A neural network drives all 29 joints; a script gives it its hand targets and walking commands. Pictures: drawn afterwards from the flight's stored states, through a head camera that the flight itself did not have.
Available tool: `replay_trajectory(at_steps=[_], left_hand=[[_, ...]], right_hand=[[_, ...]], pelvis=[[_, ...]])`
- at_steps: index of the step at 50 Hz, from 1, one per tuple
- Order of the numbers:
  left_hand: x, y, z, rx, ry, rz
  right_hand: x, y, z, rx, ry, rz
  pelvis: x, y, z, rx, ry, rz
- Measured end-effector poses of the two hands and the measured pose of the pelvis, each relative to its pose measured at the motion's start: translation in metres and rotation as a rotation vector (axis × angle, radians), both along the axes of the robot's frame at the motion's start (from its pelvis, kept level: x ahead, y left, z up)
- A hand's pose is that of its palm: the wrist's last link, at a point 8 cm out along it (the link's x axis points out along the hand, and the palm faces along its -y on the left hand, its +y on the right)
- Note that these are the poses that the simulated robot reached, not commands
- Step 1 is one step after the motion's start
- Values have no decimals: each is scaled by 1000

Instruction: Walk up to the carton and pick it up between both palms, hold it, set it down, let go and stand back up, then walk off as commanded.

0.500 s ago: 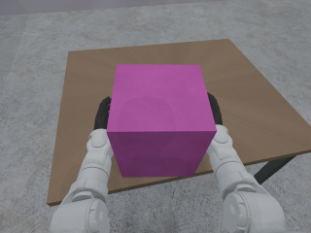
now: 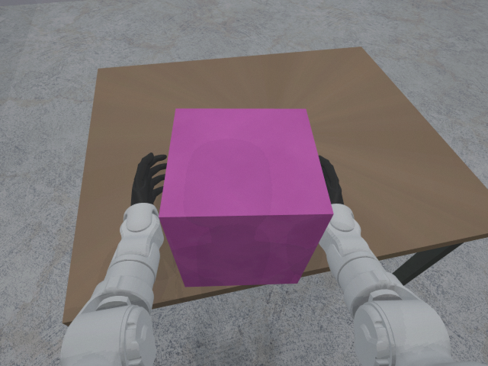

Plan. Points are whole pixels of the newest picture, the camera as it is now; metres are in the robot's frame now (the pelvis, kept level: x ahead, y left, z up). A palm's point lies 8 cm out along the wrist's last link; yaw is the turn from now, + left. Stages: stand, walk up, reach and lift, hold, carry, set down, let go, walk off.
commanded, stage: set down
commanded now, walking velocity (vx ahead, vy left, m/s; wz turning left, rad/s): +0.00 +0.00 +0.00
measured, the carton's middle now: (241, 203) +0.39 +0.02 +0.04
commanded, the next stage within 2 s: none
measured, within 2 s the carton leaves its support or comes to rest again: neither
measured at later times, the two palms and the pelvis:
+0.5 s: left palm (129, 233) +0.34 +0.21 +0.02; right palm (361, 210) +0.36 -0.17 +0.06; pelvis -0.03 +0.00 +0.00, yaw +0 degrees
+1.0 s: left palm (105, 302) +0.23 +0.23 +0.00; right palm (387, 281) +0.25 -0.19 +0.04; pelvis -0.06 +0.01 +0.00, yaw +0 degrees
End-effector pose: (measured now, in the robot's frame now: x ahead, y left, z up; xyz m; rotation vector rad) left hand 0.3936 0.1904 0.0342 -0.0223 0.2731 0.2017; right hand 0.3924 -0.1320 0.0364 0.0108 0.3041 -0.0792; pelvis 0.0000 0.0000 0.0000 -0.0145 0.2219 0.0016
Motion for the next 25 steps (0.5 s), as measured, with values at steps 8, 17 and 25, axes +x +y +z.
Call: replay_trajectory(at_steps=[8, 17, 25], left_hand=[[-12, 5, -21, -27, 55, -2], [-37, 14, -17, -23, 42, 4], [-57, 17, -15, -27, 28, -18]], right_hand=[[-6, -24, -7, 0, 1, -37], [-12, -41, 27, -17, -96, -54], [-34, -41, 25, -22, -61, -47]], pelvis=[[-9, 0, -1, -4, 18, -3], [-14, -1, -1, -5, 17, -4], [-31, 1, -1, -10, -18, -6]])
